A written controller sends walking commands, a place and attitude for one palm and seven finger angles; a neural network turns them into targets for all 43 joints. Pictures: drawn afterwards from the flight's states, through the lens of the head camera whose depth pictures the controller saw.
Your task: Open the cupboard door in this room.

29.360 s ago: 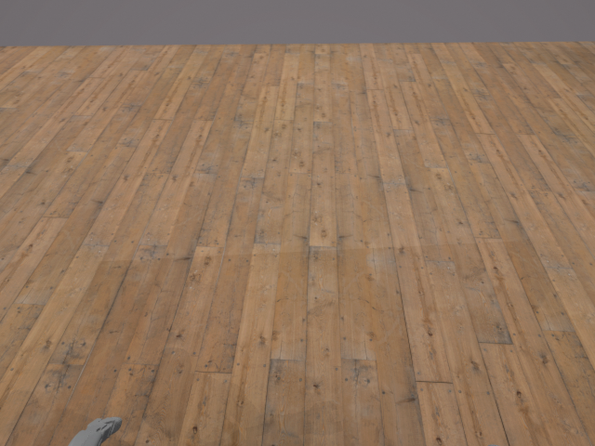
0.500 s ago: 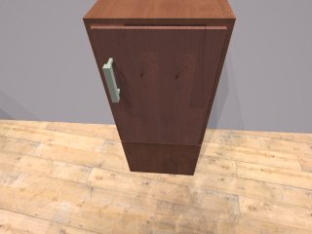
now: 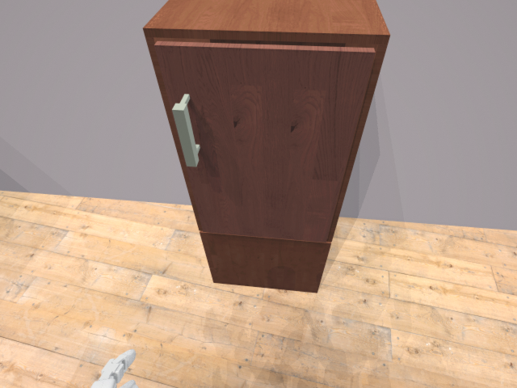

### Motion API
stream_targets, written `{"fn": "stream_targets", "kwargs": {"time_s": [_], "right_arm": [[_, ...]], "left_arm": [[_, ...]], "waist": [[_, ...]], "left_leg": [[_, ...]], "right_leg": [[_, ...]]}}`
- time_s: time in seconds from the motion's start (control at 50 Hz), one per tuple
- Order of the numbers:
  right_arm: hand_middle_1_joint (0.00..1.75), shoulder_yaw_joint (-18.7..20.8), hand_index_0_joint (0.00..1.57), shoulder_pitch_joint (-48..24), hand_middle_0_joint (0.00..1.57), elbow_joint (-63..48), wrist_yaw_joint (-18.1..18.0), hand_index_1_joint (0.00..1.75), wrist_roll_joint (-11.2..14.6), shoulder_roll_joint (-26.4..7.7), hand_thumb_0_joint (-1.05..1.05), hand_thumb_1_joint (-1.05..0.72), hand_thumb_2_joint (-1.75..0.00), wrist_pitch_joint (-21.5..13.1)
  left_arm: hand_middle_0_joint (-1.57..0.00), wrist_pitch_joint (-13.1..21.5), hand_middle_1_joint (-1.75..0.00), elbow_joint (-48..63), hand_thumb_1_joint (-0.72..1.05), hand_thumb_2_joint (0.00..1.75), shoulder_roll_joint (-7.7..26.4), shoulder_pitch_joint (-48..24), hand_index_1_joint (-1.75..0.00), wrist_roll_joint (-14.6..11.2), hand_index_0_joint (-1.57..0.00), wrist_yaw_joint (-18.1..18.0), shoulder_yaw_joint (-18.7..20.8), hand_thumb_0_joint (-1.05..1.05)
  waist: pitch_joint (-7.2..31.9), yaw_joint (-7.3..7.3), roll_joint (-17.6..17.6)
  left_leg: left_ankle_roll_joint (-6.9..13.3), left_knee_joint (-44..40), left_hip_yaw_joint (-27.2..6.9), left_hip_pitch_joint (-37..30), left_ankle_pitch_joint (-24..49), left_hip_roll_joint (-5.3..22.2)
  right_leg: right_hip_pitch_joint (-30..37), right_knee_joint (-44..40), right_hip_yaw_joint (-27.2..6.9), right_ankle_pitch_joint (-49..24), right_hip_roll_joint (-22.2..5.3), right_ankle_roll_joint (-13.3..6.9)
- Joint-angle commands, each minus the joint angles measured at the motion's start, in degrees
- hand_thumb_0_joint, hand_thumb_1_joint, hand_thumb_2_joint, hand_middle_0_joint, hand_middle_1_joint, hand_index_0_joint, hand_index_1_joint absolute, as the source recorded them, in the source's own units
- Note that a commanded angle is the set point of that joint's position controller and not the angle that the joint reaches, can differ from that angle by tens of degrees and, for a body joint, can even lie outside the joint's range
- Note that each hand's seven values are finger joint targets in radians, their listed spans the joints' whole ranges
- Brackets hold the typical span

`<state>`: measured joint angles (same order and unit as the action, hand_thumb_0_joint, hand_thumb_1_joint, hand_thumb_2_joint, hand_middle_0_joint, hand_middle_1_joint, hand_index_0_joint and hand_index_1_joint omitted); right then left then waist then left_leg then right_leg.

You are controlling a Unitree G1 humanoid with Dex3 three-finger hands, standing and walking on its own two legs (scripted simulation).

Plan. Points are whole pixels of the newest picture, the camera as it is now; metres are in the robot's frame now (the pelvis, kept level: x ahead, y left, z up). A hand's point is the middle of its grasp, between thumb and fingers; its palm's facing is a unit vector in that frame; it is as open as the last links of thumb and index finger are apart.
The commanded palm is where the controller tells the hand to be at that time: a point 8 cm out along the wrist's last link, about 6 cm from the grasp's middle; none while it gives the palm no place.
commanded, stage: raise the hand with hooked fingers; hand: left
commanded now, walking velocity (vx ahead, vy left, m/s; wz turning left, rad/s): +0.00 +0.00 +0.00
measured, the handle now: (189, 131) +0.59 +0.19 +0.07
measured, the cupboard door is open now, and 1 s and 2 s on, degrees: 0 0 0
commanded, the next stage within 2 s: move the hooked fingers beside the handle in 1.98 s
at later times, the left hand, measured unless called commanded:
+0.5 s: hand (115, 367) +0.15 +0.22 -0.01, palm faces +0.01 -1.00 -0.07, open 9.8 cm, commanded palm +0.14 +0.27 -0.01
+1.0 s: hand (97, 315) +0.21 +0.26 +0.02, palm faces -0.05 -1.00 -0.08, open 12.7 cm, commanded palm +0.18 +0.31 +0.04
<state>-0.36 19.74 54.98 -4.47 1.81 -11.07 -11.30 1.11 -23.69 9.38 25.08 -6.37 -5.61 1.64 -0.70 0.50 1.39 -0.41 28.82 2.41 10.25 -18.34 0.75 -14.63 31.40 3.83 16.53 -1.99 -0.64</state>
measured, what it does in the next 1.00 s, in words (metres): stands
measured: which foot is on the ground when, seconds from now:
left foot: down 0.00-1.00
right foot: down 0.00-1.00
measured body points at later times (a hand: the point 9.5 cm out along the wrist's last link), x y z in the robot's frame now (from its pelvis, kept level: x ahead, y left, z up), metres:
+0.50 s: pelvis -0.05 +0.00 -0.08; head +0.00 +0.02 +0.37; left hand +0.15 +0.27 +0.00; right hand +0.17 -0.22 -0.12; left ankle -0.03 +0.12 -0.73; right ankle +0.00 -0.11 -0.73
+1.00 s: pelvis -0.04 +0.03 -0.04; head +0.00 +0.04 +0.41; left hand +0.21 +0.31 +0.03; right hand +0.13 -0.23 -0.11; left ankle -0.03 +0.12 -0.73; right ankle +0.00 -0.11 -0.73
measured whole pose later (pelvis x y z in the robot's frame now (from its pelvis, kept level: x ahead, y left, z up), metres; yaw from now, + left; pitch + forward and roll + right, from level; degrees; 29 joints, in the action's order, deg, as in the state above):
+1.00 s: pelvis -0.04 +0.03 -0.04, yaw +1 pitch +7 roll -2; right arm -1.6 15.8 33.0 -5.0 2.6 -16.7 -16.3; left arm 14.2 -8.0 20.1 9.5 -17.2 23.6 17.2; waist 3.0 -0.6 0.7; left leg 1.6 53.7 0.5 34.1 -26.5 0.9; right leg -34.9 49.5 4.8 21.2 -2.7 0.8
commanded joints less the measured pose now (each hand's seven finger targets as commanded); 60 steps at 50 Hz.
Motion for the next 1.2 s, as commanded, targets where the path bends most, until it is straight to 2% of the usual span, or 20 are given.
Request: {"fn": "stream_targets", "kwargs": {"time_s": [0.0,0.02,0.08,0.12,0.14,0.2,0.26,0.32,0.42,0.48,0.56,0.62,0.7,0.76,0.82,0.88,0.92,0.98,1.12,1.18], "right_arm": [[0.3,3.81,0.2,-8.59,0.2,-15.77,-0.98,0.3,-0.43,-9.84,0.0,-0.9,-0.9,-8.98],[0.3,4.44,0.2,-8.74,0.2,-17.37,-0.51,0.3,-0.67,-10.08,0.0,-0.9,-0.9,-8.9],[0.3,5.57,0.2,-10.95,0.2,-22.88,1.66,0.3,-1.08,-9.18,0.0,-0.9,-0.9,-8.27],[0.3,6.52,0.2,-11.44,0.2,-26.84,3.61,0.3,-0.68,-10.1,0.0,-0.9,-0.9,-7.8],[0.3,6.25,0.2,-12.63,0.2,-28.92,4.27,0.3,-0.66,-10.65,0.0,-0.9,-0.9,-7.8],[0.3,6.12,0.2,-13.47,0.2,-33.8,3.97,0.3,0.04,-11.03,0.0,-0.9,-0.9,-7.23],[0.3,5.75,0.2,-12.0,0.2,-36.55,2.73,0.3,0.19,-10.58,0.0,-0.9,-0.9,-6.56],[0.3,4.44,0.2,-8.93,0.2,-34.51,1.75,0.3,-0.51,-10.5,0.0,-0.9,-0.9,-6.83],[0.3,3.07,0.2,-7.66,0.2,-30.95,0.57,0.3,-0.22,-11.72,0.0,-0.9,-0.9,-7.7],[0.3,2.87,0.2,-8.09,0.2,-31.12,0.06,0.3,0.75,-11.94,0.0,-0.9,-0.9,-7.53],[0.3,2.13,0.2,-10.99,0.2,-34.04,-0.05,0.3,1.22,-11.08,0.0,-0.9,-0.9,-6.2],[0.3,1.53,0.2,-11.68,0.2,-35.0,0.07,0.3,0.65,-9.95,0.0,-0.9,-0.9,-6.14],[0.3,1.6,0.2,-8.63,0.2,-33.69,0.77,0.3,0.23,-10.42,0.0,-0.9,-0.9,-7.23],[0.3,1.46,0.2,-7.04,0.2,-32.48,0.94,0.3,0.3,-11.32,0.0,-0.9,-0.9,-8.4],[0.3,1.66,0.2,-6.12,0.2,-31.6,0.29,0.3,0.71,-12.63,0.0,-0.9,-0.9,-8.92],[0.3,1.81,0.2,-6.31,0.2,-31.11,-0.68,0.3,1.24,-13.16,0.0,-0.9,-0.9,-8.9],[0.3,1.61,0.2,-6.54,0.2,-31.15,-1.1,0.3,1.06,-13.19,0.0,-0.9,-0.9,-8.74],[0.3,1.24,0.2,-6.93,0.2,-31.26,-1.13,0.3,0.93,-12.23,0.0,-0.9,-0.9,-8.71],[0.3,0.72,0.2,-6.46,0.2,-30.85,-0.77,0.3,1.02,-12.88,0.0,-0.9,-0.9,-6.96],[0.3,0.85,0.2,-6.64,0.2,-30.81,-1.1,0.3,1.24,-13.19,0.0,-0.9,-0.9,-6.35]], "left_arm": [[-0.21,9.73,-0.4,23.78,0.74,0.83,5.64,-9.26,-0.4,-2.47,-0.21,2.27,4.89,0.0],[-0.21,11.77,-0.42,16.48,0.71,0.82,7.11,-3.7,-0.42,-2.59,-0.21,4.43,8.92,0.0],[-0.22,22.29,-0.47,7.79,0.64,0.79,3.35,10.99,-0.47,-6.39,-0.22,14.71,11.2,0.0],[-0.22,28.89,-0.5,7.88,0.6,0.77,5.52,13.36,-0.5,-8.53,-0.22,23.07,13.92,0.0],[-0.22,31.66,-0.51,10.28,0.57,0.76,6.32,10.62,-0.51,-9.36,-0.22,27.31,13.33,0.0],[-0.23,32.94,-0.55,17.13,0.5,0.73,11.45,3.1,-0.55,-11.18,-0.23,33.28,16.58,0.0],[-0.23,31.61,-0.6,27.3,0.43,0.7,13.13,-8.11,-0.6,-14.67,-0.23,32.41,18.68,0.0],[-0.24,34.19,-0.64,40.23,0.36,0.67,14.32,-21.05,-0.64,-14.58,-0.24,29.03,17.04,0.0],[-0.25,31.13,-0.72,37.68,0.25,0.62,12.54,-20.52,-0.72,-11.55,-0.25,29.55,10.87,0.0],[-0.25,23.68,-0.76,30.12,0.18,0.59,15.47,-17.09,-0.76,-10.2,-0.25,31.29,13.01,0.0],[-0.26,13.92,-0.82,27.28,0.08,0.55,18.2,-10.69,-0.82,-13.24,-0.26,31.27,19.81,0.0],[-0.26,13.11,-0.87,29.94,0.01,0.52,18.4,-9.64,-0.87,-16.09,-0.26,28.16,23.68,0.0],[-0.27,17.98,-0.93,33.29,-0.08,0.48,17.13,-14.15,-0.93,-14.42,-0.27,24.67,21.69,0.0],[-0.27,20.33,-0.98,32.49,-0.15,0.45,15.98,-17.66,-0.98,-12.24,-0.27,25.37,17.51,0.0],[-0.28,19.5,-1.02,29.74,-0.22,0.42,17.15,-21.6,-1.02,-11.78,-0.28,27.49,16.57,0.0],[-0.29,17.93,-1.07,28.05,-0.29,0.39,21.59,-23.82,-1.07,-12.38,-0.29,29.18,20.51,0.0],[-0.29,17.03,-1.1,28.98,-0.34,0.37,24.44,-25.93,-1.1,-13.02,-0.29,29.33,23.27,0.0],[-0.29,16.7,-1.14,30.33,-0.41,0.34,24.4,-25.85,-1.14,-14.0,-0.29,28.6,24.75,0.0],[-0.3,11.97,-1.2,21.09,-0.5,0.3,23.2,-28.12,-1.2,-14.14,-0.3,31.33,23.35,0.0],[-0.3,10.08,-1.2,20.37,-0.5,0.3,25.02,-32.4,-1.2,-14.27,-0.3,33.41,24.23,0.0]], "waist": [[1.66,-3.41,-6.39],[-0.75,-1.57,-9.94],[0.67,2.74,-19.95],[5.86,4.48,-11.91],[7.7,3.68,-7.24],[14.36,3.07,-4.06],[16.74,0.96,-1.28],[17.78,-2.27,4.62],[15.27,-4.9,6.15],[14.11,-3.77,2.4],[17.82,1.28,1.03],[18.1,3.14,-1.85],[14.68,0.77,0.47],[12.98,-1.14,4.06],[12.41,-2.48,1.93],[14.1,-1.47,1.47],[15.27,-0.44,4.24],[16.62,0.55,6.7],[11.42,-0.54,4.15],[14.0,-0.79,3.3]], "left_leg": [[1.74,1.45,-2.58,7.69,11.43,-0.65],[1.66,3.4,-2.65,12.01,9.32,-1.15],[0.43,10.42,-1.16,23.6,4.04,-2.41],[-0.33,14.88,-0.19,25.86,5.23,-3.34],[-0.41,17.29,0.31,26.79,5.1,-3.77],[0.65,22.1,1.28,30.58,2.87,-3.95],[1.33,25.11,0.53,31.5,-0.66,-3.44],[1.87,27.09,-1.96,28.69,0.39,-1.51],[2.25,25.91,-4.62,26.93,0.16,-0.23],[2.1,22.52,-5.17,29.09,-3.72,-0.39],[1.42,18.04,-4.76,28.09,-1.47,-1.15],[0.99,16.06,-5.03,27.41,1.12,-1.04],[0.8,14.6,-4.88,25.72,-0.8,-0.57],[0.78,13.93,-5.19,23.63,-2.31,-0.36],[1.15,13.48,-5.81,23.32,-4.96,-0.36],[1.21,12.26,-6.0,21.56,-4.04,-0.32],[1.04,11.72,-6.05,19.39,-0.79,-0.36],[0.56,10.97,-5.85,15.93,5.92,-0.2],[0.64,10.34,-4.65,15.45,11.3,-0.23],[0.9,9.96,-4.29,14.04,11.72,-0.43]], "right_leg": [[-7.16,-2.68,1.3,-4.72,0.6,0.17],[-9.39,-1.68,1.18,-1.72,0.58,0.13],[-12.04,4.72,-1.05,1.58,0.53,0.46],[-9.85,9.93,-3.12,-4.54,-0.23,-0.68],[-10.85,11.82,-3.88,-6.31,-0.61,-1.02],[-12.69,13.94,-7.7,-3.36,-1.33,-0.45],[-15.83,13.06,-10.17,7.22,-1.03,0.17],[-20.18,17.01,-7.7,6.28,1.25,-0.76],[-24.16,18.78,-3.19,3.9,2.89,-1.38],[-21.98,15.82,-2.55,8.68,2.57,-0.64],[-14.98,14.42,-1.09,7.63,1.97,-0.49],[-12.23,14.38,0.18,5.94,2.49,-0.7],[-16.44,14.04,0.8,7.37,2.68,-0.55],[-18.44,14.05,0.89,7.22,2.74,-0.82],[-18.54,13.06,0.64,8.15,2.72,-0.59],[-15.67,11.66,0.46,7.53,2.39,-0.58],[-13.64,11.75,0.64,4.72,2.68,-0.97],[-10.83,11.22,1.01,-0.94,2.66,-1.14],[-9.21,9.1,1.08,-8.28,3.23,-1.01],[-7.79,7.95,0.67,-9.73,2.89,-0.73]]}}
